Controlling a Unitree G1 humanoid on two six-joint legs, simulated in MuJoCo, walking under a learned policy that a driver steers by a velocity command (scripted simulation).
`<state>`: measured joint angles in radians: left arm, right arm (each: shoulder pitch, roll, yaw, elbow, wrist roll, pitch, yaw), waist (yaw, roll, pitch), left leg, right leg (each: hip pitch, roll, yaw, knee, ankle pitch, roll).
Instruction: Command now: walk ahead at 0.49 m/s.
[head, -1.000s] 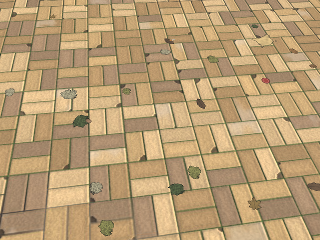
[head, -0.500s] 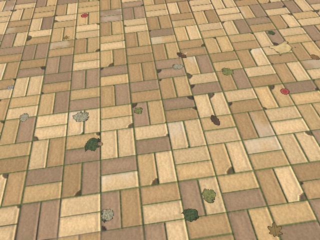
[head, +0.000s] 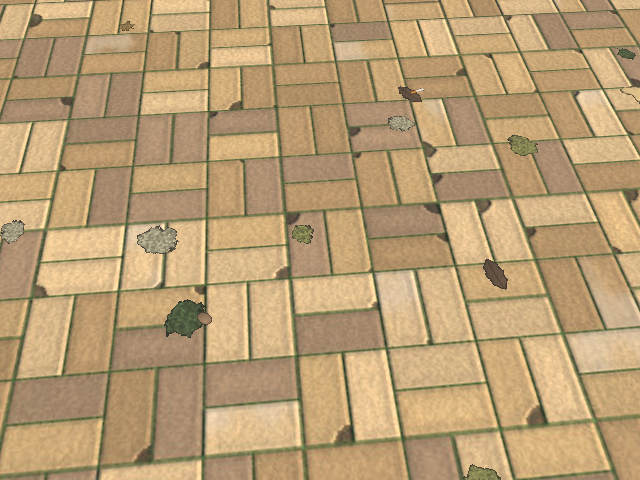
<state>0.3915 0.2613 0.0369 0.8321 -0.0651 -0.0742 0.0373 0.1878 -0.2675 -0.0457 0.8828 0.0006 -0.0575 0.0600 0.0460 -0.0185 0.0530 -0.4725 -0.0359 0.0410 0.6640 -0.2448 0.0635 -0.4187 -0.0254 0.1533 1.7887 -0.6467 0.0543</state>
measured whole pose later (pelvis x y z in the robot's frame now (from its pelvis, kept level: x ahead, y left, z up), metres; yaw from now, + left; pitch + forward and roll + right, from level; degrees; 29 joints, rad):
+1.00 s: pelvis +0.60 +0.04 +0.02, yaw +0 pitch +2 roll +0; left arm 0.32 0.28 0.05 0.89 -0.03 -0.08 0.00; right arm 0.12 -0.26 -0.05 0.84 0.01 -0.09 0.04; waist 0.02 -0.02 0.03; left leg -0.39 -0.03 0.04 0.50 -0.15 0.06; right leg -0.32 -0.02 0.05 1.11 -0.43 -0.03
